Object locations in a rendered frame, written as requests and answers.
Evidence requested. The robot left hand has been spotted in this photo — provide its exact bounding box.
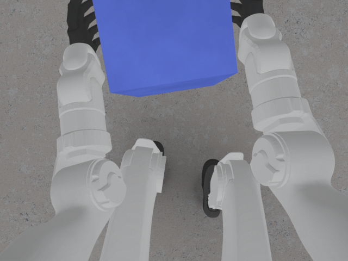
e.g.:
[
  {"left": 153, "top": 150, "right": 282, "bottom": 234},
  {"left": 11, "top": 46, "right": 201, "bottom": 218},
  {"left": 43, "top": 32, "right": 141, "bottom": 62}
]
[{"left": 67, "top": 0, "right": 101, "bottom": 53}]

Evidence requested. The right robot forearm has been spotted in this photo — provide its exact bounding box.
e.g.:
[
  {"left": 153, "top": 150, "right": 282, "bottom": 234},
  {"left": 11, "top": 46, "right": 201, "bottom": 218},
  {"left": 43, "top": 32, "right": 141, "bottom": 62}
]
[{"left": 238, "top": 13, "right": 335, "bottom": 167}]

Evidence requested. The carton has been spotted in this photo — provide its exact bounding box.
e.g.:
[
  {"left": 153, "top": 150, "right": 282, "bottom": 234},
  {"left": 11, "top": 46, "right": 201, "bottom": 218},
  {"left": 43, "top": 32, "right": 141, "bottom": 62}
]
[{"left": 92, "top": 0, "right": 238, "bottom": 97}]

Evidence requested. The left robot foot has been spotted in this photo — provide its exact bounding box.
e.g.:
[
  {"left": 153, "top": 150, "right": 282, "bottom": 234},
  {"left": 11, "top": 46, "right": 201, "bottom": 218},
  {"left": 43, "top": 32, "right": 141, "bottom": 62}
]
[{"left": 153, "top": 141, "right": 164, "bottom": 156}]

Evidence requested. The robot right upper arm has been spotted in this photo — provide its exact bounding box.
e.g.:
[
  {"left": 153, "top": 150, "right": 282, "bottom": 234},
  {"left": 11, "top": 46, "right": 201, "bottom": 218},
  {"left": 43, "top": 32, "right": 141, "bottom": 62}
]
[{"left": 250, "top": 130, "right": 348, "bottom": 261}]

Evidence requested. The robot left upper arm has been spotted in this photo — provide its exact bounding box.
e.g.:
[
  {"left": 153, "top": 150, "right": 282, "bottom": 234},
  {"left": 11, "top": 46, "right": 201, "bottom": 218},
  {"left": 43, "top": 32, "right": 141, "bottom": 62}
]
[{"left": 0, "top": 158, "right": 127, "bottom": 261}]

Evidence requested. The robot right hand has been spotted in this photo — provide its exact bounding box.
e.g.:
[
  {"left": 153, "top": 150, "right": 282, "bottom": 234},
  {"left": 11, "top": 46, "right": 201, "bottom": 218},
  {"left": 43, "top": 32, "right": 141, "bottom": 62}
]
[{"left": 230, "top": 0, "right": 264, "bottom": 28}]

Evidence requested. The left robot forearm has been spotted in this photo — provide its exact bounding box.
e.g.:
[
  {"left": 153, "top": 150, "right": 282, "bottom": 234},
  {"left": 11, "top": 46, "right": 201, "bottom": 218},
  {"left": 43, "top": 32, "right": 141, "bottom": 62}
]
[{"left": 50, "top": 43, "right": 112, "bottom": 194}]

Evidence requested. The left robot shin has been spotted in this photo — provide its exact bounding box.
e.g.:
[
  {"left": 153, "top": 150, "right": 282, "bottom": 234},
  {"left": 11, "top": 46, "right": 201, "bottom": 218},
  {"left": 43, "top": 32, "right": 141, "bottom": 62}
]
[{"left": 120, "top": 138, "right": 160, "bottom": 171}]

